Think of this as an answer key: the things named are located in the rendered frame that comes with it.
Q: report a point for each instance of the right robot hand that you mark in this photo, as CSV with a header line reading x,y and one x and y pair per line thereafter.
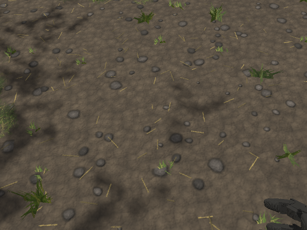
x,y
290,207

